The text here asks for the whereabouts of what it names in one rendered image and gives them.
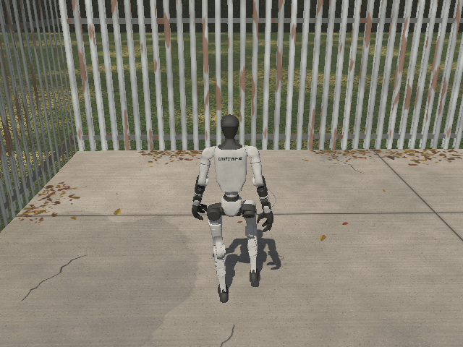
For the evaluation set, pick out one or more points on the robot left hand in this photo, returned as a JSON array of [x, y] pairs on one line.
[[198, 208]]

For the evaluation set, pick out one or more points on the robot right foot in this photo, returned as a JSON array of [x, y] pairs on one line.
[[254, 276]]

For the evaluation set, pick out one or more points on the right robot forearm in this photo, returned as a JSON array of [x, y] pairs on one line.
[[263, 196]]

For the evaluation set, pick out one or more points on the left robot upper arm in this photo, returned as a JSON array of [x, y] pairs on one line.
[[207, 154]]

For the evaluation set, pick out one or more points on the robot right shin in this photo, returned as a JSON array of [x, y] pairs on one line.
[[252, 245]]

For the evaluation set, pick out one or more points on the robot right hand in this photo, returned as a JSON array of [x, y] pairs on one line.
[[268, 222]]

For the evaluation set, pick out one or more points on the right robot upper arm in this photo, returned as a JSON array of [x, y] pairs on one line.
[[253, 153]]

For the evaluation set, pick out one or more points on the left robot forearm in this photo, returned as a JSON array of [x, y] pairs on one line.
[[198, 194]]

